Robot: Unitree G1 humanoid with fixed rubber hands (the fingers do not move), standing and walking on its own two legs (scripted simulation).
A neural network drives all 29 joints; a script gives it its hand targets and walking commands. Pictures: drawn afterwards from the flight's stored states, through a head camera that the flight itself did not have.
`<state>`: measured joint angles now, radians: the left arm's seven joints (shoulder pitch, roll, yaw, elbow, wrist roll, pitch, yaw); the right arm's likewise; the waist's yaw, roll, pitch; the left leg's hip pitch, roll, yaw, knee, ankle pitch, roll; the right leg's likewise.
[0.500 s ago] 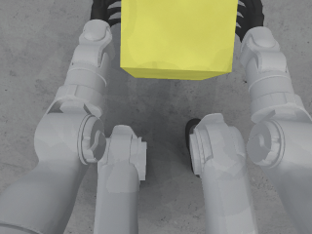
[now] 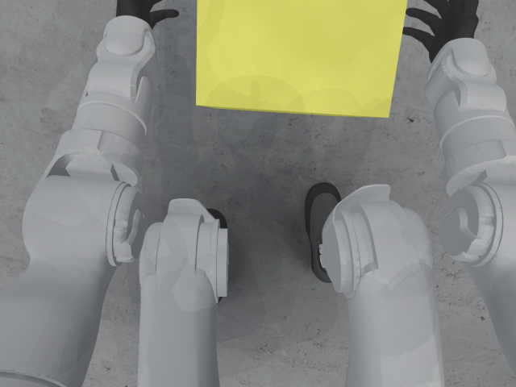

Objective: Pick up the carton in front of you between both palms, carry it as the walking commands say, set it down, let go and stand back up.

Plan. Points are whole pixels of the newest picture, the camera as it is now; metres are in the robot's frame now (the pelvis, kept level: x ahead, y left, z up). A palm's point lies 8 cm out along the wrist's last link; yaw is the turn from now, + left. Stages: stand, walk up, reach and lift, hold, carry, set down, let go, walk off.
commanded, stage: set down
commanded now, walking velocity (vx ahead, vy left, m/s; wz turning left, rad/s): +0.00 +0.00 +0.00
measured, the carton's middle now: (288, 38) +0.51 -0.06 -0.25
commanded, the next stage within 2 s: let go in 1.12 s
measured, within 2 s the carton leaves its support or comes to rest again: neither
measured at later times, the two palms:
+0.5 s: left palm out of the picture +0.55 +0.11 -0.04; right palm out of the picture +0.50 -0.26 -0.04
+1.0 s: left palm out of the picture +0.55 +0.12 +0.10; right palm out of the picture +0.50 -0.27 +0.10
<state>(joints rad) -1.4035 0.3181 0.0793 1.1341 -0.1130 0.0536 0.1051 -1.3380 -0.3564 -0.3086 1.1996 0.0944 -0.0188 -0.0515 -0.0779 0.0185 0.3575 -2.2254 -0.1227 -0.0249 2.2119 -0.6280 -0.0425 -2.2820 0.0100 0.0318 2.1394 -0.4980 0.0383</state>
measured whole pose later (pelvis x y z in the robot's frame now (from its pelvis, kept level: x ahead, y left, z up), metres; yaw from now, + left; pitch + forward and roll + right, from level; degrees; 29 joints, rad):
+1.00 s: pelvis +0.03 -0.01 +0.20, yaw -1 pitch +47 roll +1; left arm -1.06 0.23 0.22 0.81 -0.01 0.17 0.06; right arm -0.98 -0.27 -0.33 0.78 0.05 0.14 0.01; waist -0.07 0.03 -0.10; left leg -1.78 -0.07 -0.04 1.45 -0.49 -0.02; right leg -1.84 0.03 0.04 1.41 -0.38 0.01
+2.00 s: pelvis +0.13 -0.01 +0.40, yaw -2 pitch +4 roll -1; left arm 0.19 0.20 0.06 0.47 0.02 0.01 -0.04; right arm 0.23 -0.21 -0.04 0.43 0.01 0.02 0.07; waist -0.02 0.00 0.03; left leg -0.24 -0.02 -0.06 0.45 -0.29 0.00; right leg -0.29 0.03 0.05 0.43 -0.21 0.01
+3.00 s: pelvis +0.18 -0.02 +0.38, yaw -10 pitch +4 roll +0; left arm 0.32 0.25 0.01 0.74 0.02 -0.03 0.03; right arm 0.36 -0.27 0.00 0.67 -0.02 0.00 -0.06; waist -0.03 0.01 -0.09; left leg -0.22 0.05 0.09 0.66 -0.51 -0.02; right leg -0.38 0.10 0.14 0.73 -0.42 -0.02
